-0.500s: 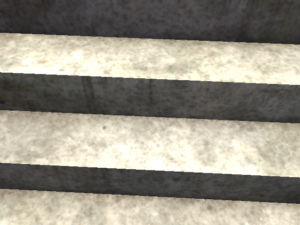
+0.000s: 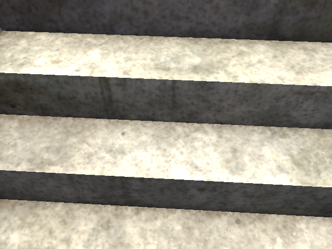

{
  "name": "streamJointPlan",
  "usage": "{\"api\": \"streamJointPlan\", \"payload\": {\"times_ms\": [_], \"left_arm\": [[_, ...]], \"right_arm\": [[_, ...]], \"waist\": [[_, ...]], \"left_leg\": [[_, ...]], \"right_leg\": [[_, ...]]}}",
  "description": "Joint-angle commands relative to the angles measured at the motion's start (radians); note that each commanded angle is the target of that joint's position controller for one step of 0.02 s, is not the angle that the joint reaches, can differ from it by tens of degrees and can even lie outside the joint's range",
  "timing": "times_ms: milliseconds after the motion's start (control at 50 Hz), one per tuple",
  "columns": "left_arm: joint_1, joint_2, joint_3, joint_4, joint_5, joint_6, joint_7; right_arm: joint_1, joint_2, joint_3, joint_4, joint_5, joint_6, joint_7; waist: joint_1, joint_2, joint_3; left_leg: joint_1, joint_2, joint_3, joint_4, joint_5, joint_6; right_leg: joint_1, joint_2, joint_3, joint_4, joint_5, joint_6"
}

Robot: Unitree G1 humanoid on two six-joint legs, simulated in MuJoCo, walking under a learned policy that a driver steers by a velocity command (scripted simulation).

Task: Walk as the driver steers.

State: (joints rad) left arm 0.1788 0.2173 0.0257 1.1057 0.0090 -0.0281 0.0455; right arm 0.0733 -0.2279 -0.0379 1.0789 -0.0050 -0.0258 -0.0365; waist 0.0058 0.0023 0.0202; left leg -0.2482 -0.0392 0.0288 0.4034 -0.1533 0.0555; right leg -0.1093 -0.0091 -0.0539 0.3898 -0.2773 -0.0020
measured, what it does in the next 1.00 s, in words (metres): stands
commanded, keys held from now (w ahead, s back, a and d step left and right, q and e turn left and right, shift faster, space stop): no key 0.80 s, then w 0.06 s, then s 0.14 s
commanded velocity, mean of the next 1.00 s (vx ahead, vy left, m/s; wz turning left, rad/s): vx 0.01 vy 0.00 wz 0.00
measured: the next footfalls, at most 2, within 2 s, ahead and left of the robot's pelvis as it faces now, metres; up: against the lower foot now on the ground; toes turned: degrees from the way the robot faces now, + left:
right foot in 1.34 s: -0.07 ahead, -0.18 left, +0.00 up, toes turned +0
left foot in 1.72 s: +0.03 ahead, +0.05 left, +0.00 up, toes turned +2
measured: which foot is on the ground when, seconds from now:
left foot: down 0.00-1.00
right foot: down 0.00-1.00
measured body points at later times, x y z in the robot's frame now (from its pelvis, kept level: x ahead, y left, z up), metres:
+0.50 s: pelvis -0.01 +0.00 +0.00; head +0.01 +0.00 +0.45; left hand +0.03 +0.26 -0.15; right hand +0.10 -0.25 -0.14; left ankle +0.04 +0.09 -0.74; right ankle -0.04 -0.12 -0.74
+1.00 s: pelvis +0.00 +0.00 +0.00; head +0.02 +0.00 +0.45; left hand +0.05 +0.25 -0.15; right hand +0.09 -0.26 -0.14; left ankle +0.04 +0.09 -0.74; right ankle -0.04 -0.12 -0.74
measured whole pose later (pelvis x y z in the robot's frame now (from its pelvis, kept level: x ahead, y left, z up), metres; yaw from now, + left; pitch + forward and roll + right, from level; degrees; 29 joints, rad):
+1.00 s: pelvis +0.00 +0.00 +0.00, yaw +0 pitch +0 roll +0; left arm 0.21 0.21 0.02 1.09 0.00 -0.05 0.04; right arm 0.12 -0.23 -0.02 1.09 0.00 -0.04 -0.03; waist 0.00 0.00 0.02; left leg -0.24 -0.05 0.03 0.37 -0.14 0.06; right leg -0.11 -0.02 -0.04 0.38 -0.28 0.00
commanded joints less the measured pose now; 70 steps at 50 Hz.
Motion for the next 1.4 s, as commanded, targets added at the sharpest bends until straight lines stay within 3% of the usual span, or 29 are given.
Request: {"api": "streamJointPlan", "payload": {"times_ms": [20,800,820,840,860,900,920,940,960,1000,1020,1040,1060,1080,1100,1120,1140,1160,1180,1200,1240,1260,1280,1300,1320,1340,1360,1380,1400], "left_arm": [[0.016,0.105,0.015,-0.026,0.000,-0.012,0.002],[0.058,0.105,0.020,-0.046,-0.001,-0.021,0.004],[0.076,0.086,0.015,-0.035,0.001,-0.020,0.003],[0.083,0.020,-0.018,-0.027,0.024,-0.016,-0.005],[0.057,0.037,-0.015,-0.033,0.023,-0.015,-0.008],[0.045,0.092,-0.007,-0.035,0.016,-0.019,-0.009],[0.031,0.173,0.022,-0.045,-0.012,-0.026,-0.004],[0.055,0.175,0.024,-0.041,-0.010,-0.030,-0.001],[0.073,0.150,0.022,-0.039,-0.008,-0.030,0.001],[0.062,0.138,0.027,-0.057,-0.011,-0.021,0.009],[-0.039,0.163,0.041,-0.124,0.032,-0.027,-0.025],[-0.053,0.156,0.044,-0.143,0.039,-0.028,-0.035],[-0.021,0.124,0.036,-0.145,0.035,-0.026,-0.031],[0.011,0.101,0.029,-0.144,0.037,-0.021,-0.022],[0.041,0.098,0.019,-0.134,0.041,-0.015,-0.010],[0.064,0.101,0.013,-0.133,0.036,-0.013,-0.005],[0.026,0.109,0.014,-0.155,0.035,-0.016,-0.002],[-0.005,0.100,0.010,-0.180,0.034,-0.015,-0.006],[0.003,0.087,0.003,-0.193,0.036,-0.007,-0.015],[0.031,0.088,0.003,-0.194,0.033,0.003,-0.026],[0.056,0.122,0.013,-0.184,0.016,0.020,-0.055],[0.066,0.134,0.019,-0.182,0.005,0.021,-0.070],[0.097,0.144,0.026,-0.175,-0.004,0.018,-0.083],[0.164,0.129,0.031,-0.147,-0.015,0.009,-0.099],[0.154,0.110,0.028,-0.137,-0.057,0.028,-0.053],[0.150,0.157,0.029,-0.129,-0.036,0.041,-0.030],[0.082,0.245,0.041,-0.151,-0.011,0.055,-0.020],[0.119,0.191,0.021,-0.143,0.066,0.037,-0.022],[0.038,0.186,0.024,-0.145,0.067,0.021,-0.019]], "right_arm": [[-0.026,-0.116,-0.018,-0.038,0.001,-0.008,-0.002],[-0.007,-0.120,-0.009,-0.056,-0.001,-0.010,0.005],[0.008,-0.101,-0.002,-0.046,-0.004,-0.009,0.005],[0.086,-0.034,0.027,-0.007,-0.021,-0.011,0.006],[0.068,-0.066,0.021,-0.002,-0.018,-0.011,0.006],[0.058,-0.104,0.016,0.004,-0.015,-0.019,0.005],[-0.024,-0.200,-0.016,-0.029,0.007,-0.024,0.007],[-0.022,-0.183,-0.015,-0.037,0.008,-0.028,0.007],[-0.010,-0.162,-0.014,-0.040,0.007,-0.028,0.007],[-0.008,-0.156,-0.022,-0.059,0.008,-0.020,0.002],[0.000,-0.150,-0.032,-0.088,-0.014,-0.031,0.021],[0.025,-0.167,-0.039,-0.095,-0.018,-0.039,0.023],[0.093,-0.190,-0.052,-0.094,-0.019,-0.045,0.013],[0.156,-0.196,-0.057,-0.089,-0.029,-0.054,-0.001],[0.172,-0.178,-0.063,-0.102,-0.043,-0.077,-0.018],[0.097,-0.157,-0.064,-0.115,-0.047,-0.098,-0.021],[-0.006,-0.127,-0.057,-0.143,-0.042,-0.112,-0.012],[-0.070,-0.113,-0.053,-0.157,-0.022,-0.119,-0.006],[-0.090,-0.140,-0.060,-0.155,-0.008,-0.121,-0.002],[-0.087,-0.182,-0.074,-0.150,-0.005,-0.119,0.001],[-0.054,-0.210,-0.087,-0.151,-0.010,-0.106,0.001],[-0.049,-0.213,-0.087,-0.157,-0.012,-0.095,0.004],[-0.039,-0.209,-0.085,-0.167,-0.010,-0.079,0.010],[-0.090,-0.164,-0.063,-0.180,0.007,-0.058,0.023],[0.078,-0.152,-0.052,-0.136,0.032,0.012,0.000],[0.122,-0.069,-0.036,-0.125,0.012,0.032,0.010],[0.096,-0.031,-0.033,-0.160,-0.027,0.020,0.022],[-0.006,-0.047,-0.021,-0.160,-0.048,0.040,0.034],[-0.033,-0.067,-0.030,-0.168,-0.038,0.043,0.046]], "waist": [[-0.004,0.003,-0.025],[-0.001,-0.003,-0.046],[0.000,-0.002,-0.069],[-0.022,-0.023,-0.084],[-0.018,-0.004,-0.024],[-0.015,-0.010,0.004],[0.004,0.013,0.051],[0.005,0.003,0.000],[0.007,-0.005,-0.027],[0.002,-0.012,-0.056],[-0.018,0.028,-0.169],[-0.023,0.052,-0.169],[-0.035,0.083,-0.171],[-0.060,0.151,-0.171],[-0.078,0.148,-0.180],[-0.030,0.059,-0.169],[-0.007,0.013,-0.129],[0.006,-0.002,-0.116],[0.022,-0.001,-0.115],[0.030,0.020,-0.117],[0.008,0.075,-0.154],[0.007,0.088,-0.172],[0.007,0.097,-0.190],[0.055,0.079,-0.176],[0.036,0.160,-0.183],[-0.006,-0.046,-0.178],[-0.044,-0.225,-0.119],[0.036,-0.140,-0.023],[-0.011,-0.156,0.076]], "left_leg": [[0.095,0.102,-0.115,-0.068,0.065,0.037],[0.089,0.101,-0.127,-0.056,0.116,0.052],[0.101,0.097,-0.126,-0.073,0.035,0.048],[0.136,0.147,-0.167,-0.145,-0.017,0.014],[0.108,0.132,-0.170,-0.162,-0.049,-0.002],[0.109,0.131,-0.161,-0.147,0.076,-0.005],[0.064,0.081,-0.126,-0.096,0.123,0.022],[0.086,0.089,-0.125,-0.080,0.194,0.036],[0.104,0.096,-0.123,-0.060,0.252,0.047],[0.113,0.100,-0.116,-0.013,0.354,0.063],[0.134,0.131,-0.126,0.006,0.329,0.141],[0.136,0.181,-0.187,-0.008,0.345,0.200],[0.138,0.269,-0.278,-0.045,0.426,0.286],[0.132,0.403,-0.402,-0.095,0.571,0.386],[0.108,0.477,-0.433,-0.132,0.604,0.391],[0.039,0.445,-0.368,-0.135,0.526,0.326],[-0.035,0.392,-0.304,-0.146,0.429,0.283],[-0.075,0.333,-0.234,-0.158,0.373,0.254],[-0.108,0.283,-0.173,-0.154,0.372,0.226],[-0.112,0.247,-0.135,-0.147,0.418,0.203],[0.004,0.248,-0.150,-0.121,0.481,0.198],[0.050,0.267,-0.181,-0.109,0.466,0.202],[0.052,0.278,-0.213,-0.114,0.273,0.184],[-0.052,0.261,-0.210,-0.105,-0.031,0.113],[0.010,0.172,-0.139,-0.047,-0.115,0.038],[-0.174,0.101,-0.040,0.153,-0.261,-0.050],[-0.307,0.039,0.015,0.244,-0.373,-0.094],[-0.212,0.042,-0.059,0.267,-0.304,-0.103],[-0.205,0.042,-0.058,0.339,-0.200,-0.095]], "right_leg": [[-0.114,-0.058,0.060,-0.086,0.016,-0.024],[-0.117,-0.064,0.064,-0.053,0.047,-0.023],[-0.103,-0.062,0.061,-0.070,0.004,-0.022],[-0.078,-0.099,0.113,-0.133,-0.026,-0.025],[-0.071,-0.089,0.109,-0.141,-0.024,-0.021],[-0.055,-0.103,0.114,-0.136,0.066,-0.023],[-0.093,-0.068,0.073,-0.096,0.085,-0.023],[-0.087,-0.069,0.070,-0.080,0.110,-0.023],[-0.085,-0.069,0.067,-0.065,0.140,-0.022],[-0.096,-0.064,0.056,-0.012,0.216,-0.018],[-0.118,-0.054,0.032,0.085,0.209,-0.085],[-0.173,-0.041,0.021,0.152,0.176,-0.087],[-0.227,-0.023,0.005,0.264,0.061,-0.069],[-0.287,0.001,0.020,0.487,-0.300,-0.025],[-0.334,-0.055,0.129,0.793,-0.507,0.015],[-0.328,-0.096,0.198,0.892,-0.496,0.032],[-0.320,-0.094,0.193,0.905,-0.460,0.049],[-0.303,-0.072,0.150,0.854,-0.402,0.065],[-0.255,-0.062,0.113,0.767,-0.353,0.075],[-0.215,-0.054,0.080,0.672,-0.317,0.085],[-0.221,-0.039,0.051,0.495,-0.242,0.099],[-0.213,-0.029,0.043,0.399,-0.180,0.095],[-0.169,-0.023,0.038,0.299,-0.104,0.081],[-0.043,-0.041,0.049,0.122,0.005,0.058],[-0.043,0.003,0.014,-0.084,-0.026,-0.017],[0.069,-0.152,0.212,-0.120,-0.091,-0.077],[-0.080,-0.351,0.422,-0.158,-0.087,-0.205],[-0.277,-0.379,0.510,-0.336,-0.374,-0.194],[-0.331,-0.309,0.449,-0.368,-0.414,-0.155]]}}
